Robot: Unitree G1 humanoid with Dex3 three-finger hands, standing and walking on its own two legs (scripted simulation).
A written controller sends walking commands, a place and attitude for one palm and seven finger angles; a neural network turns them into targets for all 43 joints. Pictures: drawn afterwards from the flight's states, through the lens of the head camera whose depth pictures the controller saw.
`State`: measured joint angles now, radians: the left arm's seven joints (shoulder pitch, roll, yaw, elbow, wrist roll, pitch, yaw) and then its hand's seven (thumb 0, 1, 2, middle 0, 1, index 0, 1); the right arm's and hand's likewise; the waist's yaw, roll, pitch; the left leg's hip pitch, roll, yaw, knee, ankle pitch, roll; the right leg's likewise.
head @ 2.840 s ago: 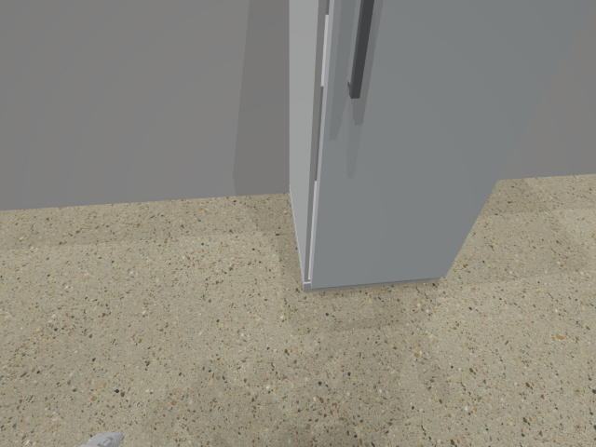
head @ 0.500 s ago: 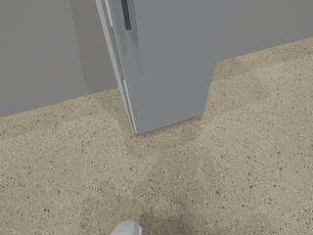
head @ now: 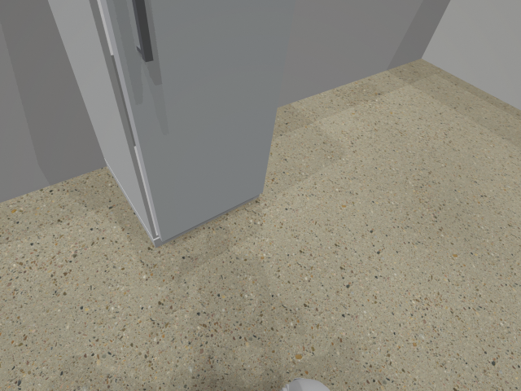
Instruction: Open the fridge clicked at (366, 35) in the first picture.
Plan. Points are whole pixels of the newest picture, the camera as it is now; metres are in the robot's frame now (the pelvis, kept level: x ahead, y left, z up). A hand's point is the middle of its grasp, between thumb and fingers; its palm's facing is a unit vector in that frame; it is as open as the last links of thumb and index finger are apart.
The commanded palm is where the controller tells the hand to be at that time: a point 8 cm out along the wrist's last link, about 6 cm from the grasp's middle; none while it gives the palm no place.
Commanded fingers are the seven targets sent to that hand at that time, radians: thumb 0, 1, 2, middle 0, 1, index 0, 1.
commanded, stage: walk to a spot facing it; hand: left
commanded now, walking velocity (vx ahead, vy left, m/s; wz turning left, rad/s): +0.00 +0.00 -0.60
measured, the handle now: out of the picture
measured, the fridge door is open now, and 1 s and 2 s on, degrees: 0 0 0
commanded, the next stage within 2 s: none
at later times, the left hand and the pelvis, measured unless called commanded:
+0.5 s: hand (197, 390) +0.15 +0.11 -0.15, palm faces -0.29 -0.93 -0.24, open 7.4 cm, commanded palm none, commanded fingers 0.00 0.90 0.90 -0.20 -0.30 -0.20 -0.30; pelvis -0.01 -0.04 -0.01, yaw -18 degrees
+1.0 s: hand (183, 332) +0.25 +0.16 -0.18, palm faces -0.49 -0.86 -0.14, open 7.4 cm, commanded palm none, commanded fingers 0.00 0.90 0.90 -0.20 -0.30 -0.20 -0.30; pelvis +0.13 -0.01 +0.00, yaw -36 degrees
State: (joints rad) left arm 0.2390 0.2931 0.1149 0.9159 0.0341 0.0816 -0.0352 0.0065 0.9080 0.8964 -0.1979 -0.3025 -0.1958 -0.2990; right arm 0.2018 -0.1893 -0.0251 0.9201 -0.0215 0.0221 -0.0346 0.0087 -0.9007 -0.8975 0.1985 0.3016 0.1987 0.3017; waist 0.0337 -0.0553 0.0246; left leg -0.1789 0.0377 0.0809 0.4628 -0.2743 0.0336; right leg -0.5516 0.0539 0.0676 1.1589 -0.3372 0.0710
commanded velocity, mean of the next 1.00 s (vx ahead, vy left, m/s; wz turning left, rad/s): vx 0.20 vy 0.00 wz -0.60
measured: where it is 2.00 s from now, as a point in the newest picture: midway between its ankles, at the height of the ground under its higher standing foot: (299, 358)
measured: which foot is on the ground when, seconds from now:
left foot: down 0.00-0.34, up 0.36-0.78, down 0.80-1.00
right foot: up 0.00-0.32, down 0.34-0.80, up 0.82-1.00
